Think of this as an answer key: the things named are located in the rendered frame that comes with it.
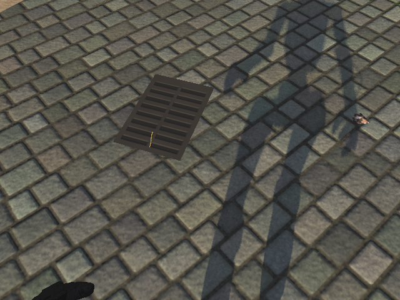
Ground robot left hand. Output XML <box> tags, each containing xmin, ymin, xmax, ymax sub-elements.
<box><xmin>32</xmin><ymin>281</ymin><xmax>94</xmax><ymax>300</ymax></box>

